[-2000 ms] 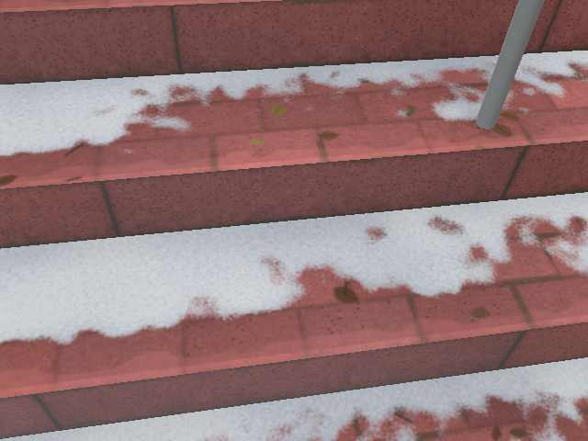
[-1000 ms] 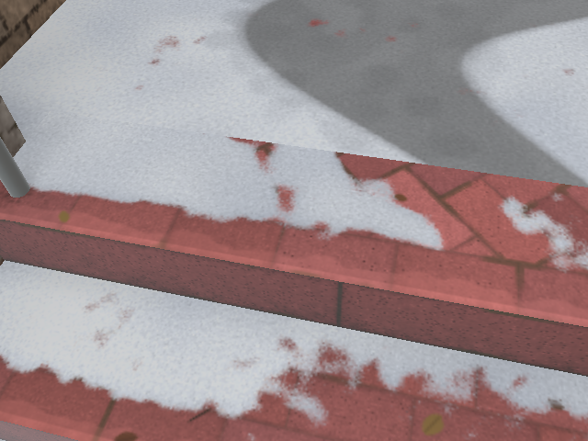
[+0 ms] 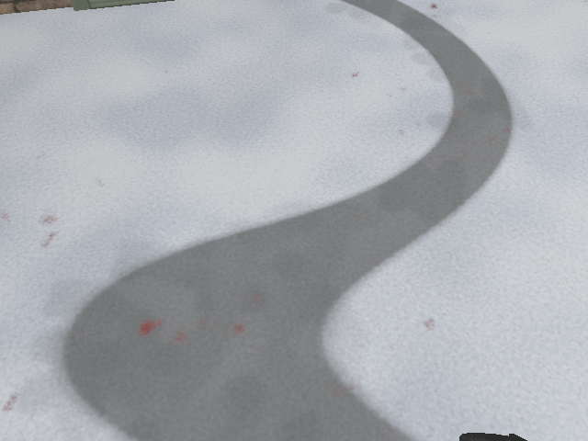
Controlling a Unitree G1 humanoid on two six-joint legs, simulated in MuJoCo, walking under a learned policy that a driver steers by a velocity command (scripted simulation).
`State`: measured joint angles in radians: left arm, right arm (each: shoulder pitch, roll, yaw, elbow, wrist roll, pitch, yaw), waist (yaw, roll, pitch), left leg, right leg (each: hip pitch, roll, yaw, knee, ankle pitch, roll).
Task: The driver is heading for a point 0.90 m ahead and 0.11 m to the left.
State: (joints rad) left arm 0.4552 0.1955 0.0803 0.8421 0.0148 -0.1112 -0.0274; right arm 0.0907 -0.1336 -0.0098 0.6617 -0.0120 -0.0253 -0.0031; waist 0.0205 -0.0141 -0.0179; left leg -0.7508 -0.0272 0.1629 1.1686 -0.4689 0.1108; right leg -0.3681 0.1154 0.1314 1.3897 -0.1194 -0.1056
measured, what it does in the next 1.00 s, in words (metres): climbs: right foot, then left foot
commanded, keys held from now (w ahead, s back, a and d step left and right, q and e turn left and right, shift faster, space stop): w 0.44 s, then w+q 0.56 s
